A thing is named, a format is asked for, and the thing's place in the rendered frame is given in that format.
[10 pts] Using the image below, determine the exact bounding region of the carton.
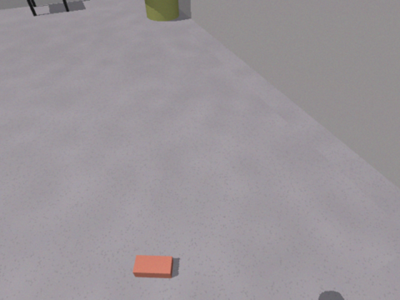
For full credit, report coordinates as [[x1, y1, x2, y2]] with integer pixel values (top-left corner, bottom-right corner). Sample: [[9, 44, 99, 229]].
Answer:
[[133, 255, 173, 278]]

